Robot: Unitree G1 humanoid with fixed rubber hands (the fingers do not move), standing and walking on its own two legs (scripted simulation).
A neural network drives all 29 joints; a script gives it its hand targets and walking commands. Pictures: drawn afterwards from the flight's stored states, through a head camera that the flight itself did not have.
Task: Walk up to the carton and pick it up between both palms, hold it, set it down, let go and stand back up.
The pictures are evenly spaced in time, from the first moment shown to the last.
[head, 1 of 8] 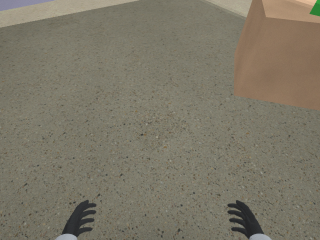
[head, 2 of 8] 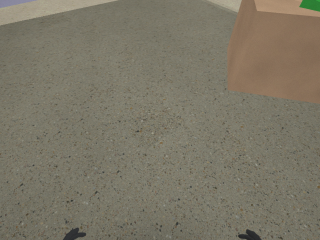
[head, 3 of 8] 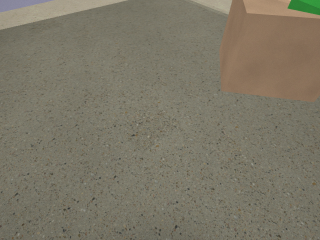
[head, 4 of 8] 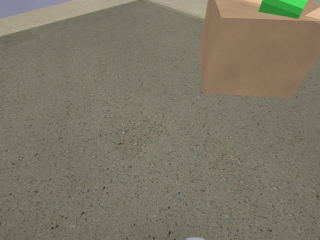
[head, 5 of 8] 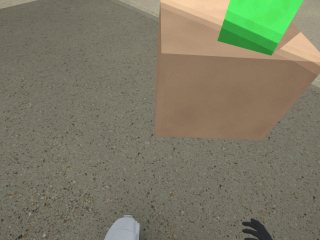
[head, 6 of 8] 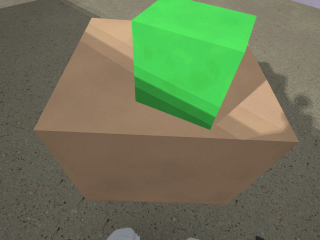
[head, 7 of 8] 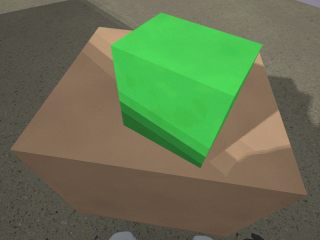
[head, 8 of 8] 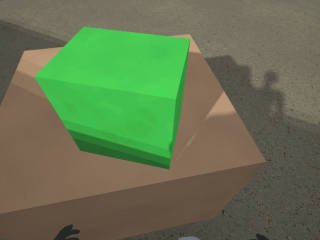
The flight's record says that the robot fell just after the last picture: no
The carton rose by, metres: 0.00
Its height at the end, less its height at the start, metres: +0.00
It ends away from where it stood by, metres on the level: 0.00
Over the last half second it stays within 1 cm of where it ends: yes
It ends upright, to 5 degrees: yes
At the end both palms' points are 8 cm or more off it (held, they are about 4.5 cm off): yes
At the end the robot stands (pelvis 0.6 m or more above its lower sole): yes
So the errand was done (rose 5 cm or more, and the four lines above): no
